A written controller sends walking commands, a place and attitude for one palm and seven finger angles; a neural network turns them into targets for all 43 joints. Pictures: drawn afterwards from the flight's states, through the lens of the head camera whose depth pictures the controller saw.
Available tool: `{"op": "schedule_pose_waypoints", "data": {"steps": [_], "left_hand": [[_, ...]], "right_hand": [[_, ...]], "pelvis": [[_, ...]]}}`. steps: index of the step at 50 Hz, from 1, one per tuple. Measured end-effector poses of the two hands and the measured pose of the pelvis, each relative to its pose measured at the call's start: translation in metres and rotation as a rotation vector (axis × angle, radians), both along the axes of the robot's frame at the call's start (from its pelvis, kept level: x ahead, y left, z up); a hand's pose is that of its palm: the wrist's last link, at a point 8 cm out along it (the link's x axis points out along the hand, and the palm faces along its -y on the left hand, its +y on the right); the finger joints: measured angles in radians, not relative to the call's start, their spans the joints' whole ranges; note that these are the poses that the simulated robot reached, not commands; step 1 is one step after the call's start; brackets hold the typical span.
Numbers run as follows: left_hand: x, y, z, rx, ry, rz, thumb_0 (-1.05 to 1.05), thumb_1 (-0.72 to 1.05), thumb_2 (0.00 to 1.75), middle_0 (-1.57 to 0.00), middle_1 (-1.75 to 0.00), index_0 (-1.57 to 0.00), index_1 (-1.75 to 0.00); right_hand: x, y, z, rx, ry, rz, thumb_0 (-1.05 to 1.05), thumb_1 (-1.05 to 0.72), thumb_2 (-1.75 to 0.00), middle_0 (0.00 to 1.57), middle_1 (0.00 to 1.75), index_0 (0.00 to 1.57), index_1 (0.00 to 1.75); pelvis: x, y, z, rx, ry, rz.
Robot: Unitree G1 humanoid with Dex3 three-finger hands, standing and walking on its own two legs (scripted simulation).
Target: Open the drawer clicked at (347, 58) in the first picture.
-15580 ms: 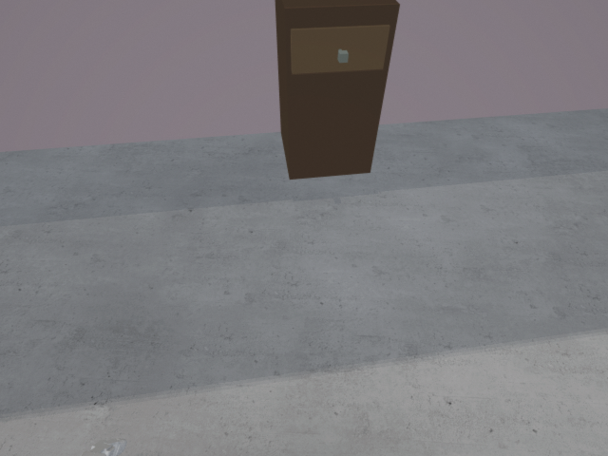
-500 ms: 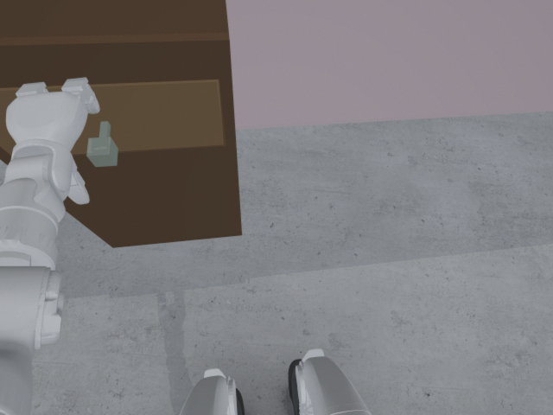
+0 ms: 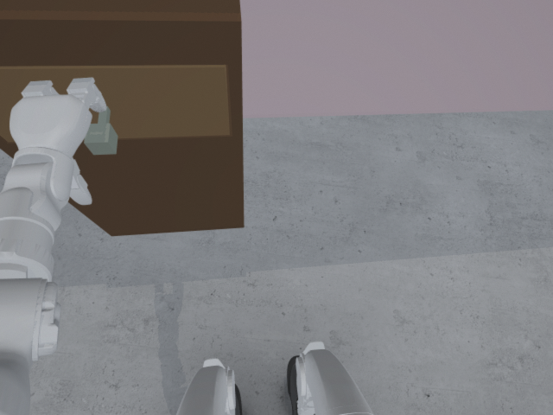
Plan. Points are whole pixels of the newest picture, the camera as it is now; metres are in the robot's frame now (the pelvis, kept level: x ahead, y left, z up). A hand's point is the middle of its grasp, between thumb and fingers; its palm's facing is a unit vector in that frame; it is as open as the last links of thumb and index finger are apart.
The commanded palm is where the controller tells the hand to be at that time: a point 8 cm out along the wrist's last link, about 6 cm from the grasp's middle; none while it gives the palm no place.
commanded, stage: lower the fingers behind the handle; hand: left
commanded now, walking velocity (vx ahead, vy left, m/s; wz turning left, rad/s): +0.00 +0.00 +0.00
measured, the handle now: (102, 129) +0.55 +0.24 -0.03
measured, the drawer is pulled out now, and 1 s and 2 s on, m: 0.00 0.00 0.00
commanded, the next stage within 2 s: lift the fingers back up to retry in 1.18 s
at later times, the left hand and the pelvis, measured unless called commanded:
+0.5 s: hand (78, 149) +0.50 +0.27 -0.02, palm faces -0.07 -0.03 -1.00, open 13.9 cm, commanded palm +0.50 +0.25 +0.01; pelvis -0.01 -0.01 -0.02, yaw +0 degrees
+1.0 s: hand (80, 150) +0.50 +0.26 -0.02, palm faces -0.08 +0.00 -1.00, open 14.1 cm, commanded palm +0.49 +0.25 -0.01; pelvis -0.05 -0.01 -0.05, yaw +0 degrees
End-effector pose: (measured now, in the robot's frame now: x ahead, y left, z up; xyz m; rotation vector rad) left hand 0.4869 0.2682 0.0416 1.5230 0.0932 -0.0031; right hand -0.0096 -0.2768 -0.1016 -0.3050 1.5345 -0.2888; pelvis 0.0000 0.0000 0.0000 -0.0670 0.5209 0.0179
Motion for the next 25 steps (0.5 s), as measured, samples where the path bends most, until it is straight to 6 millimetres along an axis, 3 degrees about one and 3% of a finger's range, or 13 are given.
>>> {"op": "schedule_pose_waypoints", "data": {"steps": [11,25], "left_hand": [[0.001,-0.005,0.000,0.039,0.055,0.064,0.00,-0.49,0.30,-0.32,-1.20,-0.32,-1.22],[-0.003,-0.003,-0.008,0.023,0.006,0.013,0.00,-0.49,0.30,-0.32,-1.20,-0.30,-1.24]], "right_hand": [[0.009,0.007,-0.004,0.037,-0.035,-0.002,0.00,-0.91,-0.90,0.21,0.30,0.20,0.30],[-0.014,-0.002,-0.019,0.007,-0.008,0.008,0.00,-0.91,-0.90,0.21,0.30,0.20,0.30]], "pelvis": [[-0.001,-0.002,0.002,0.000,-0.016,0.001],[-0.015,-0.005,-0.019,0.003,0.013,0.000]]}}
